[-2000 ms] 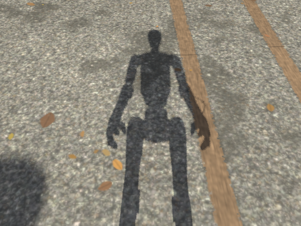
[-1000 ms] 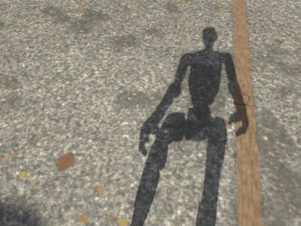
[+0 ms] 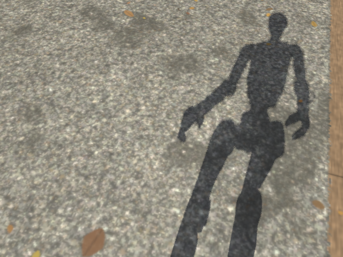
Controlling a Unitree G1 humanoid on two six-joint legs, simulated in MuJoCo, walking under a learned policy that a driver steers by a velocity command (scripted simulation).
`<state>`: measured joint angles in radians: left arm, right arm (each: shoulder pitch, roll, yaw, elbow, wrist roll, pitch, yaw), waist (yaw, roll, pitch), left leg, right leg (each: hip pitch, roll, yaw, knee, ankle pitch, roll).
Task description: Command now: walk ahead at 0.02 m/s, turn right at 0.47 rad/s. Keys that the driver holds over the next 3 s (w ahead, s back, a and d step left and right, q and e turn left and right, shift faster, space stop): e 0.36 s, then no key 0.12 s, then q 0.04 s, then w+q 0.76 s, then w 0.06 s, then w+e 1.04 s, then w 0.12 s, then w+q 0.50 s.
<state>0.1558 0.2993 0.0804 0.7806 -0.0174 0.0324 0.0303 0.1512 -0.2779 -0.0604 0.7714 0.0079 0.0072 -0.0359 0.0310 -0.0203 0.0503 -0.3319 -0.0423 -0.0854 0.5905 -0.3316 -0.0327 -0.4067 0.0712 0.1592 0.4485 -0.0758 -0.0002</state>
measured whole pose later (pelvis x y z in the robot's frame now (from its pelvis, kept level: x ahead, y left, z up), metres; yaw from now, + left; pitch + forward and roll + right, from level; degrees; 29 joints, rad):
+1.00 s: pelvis +0.12 -0.01 +0.00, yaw -5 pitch +2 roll -2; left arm 0.32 0.31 0.10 0.86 -0.02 -0.06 0.00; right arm 0.16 -0.28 -0.06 0.74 0.03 -0.01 0.04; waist 0.06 0.01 0.00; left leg -0.55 0.10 0.03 0.68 -0.20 0.03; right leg 0.06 -0.05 -0.22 0.25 -0.33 0.05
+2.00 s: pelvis +0.70 +0.06 +0.00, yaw -8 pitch +2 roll -1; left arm 0.37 0.29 0.07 0.77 -0.03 -0.04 0.01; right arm 0.05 -0.28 -0.02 0.63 0.00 -0.11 0.01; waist 0.10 0.03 0.03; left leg -0.55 0.02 -0.11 0.50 0.01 -0.05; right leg -0.10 0.12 0.19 0.41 -0.33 -0.06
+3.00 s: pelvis +1.20 -0.11 +0.00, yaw -15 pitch +1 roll -3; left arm 0.32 0.27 0.07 0.82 0.00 -0.08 0.00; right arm 0.14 -0.26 -0.04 0.75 0.02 -0.04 0.04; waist 0.06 0.04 0.03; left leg -0.65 0.09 -0.01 0.67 0.02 0.02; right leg 0.09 0.03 -0.23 0.21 -0.32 -0.01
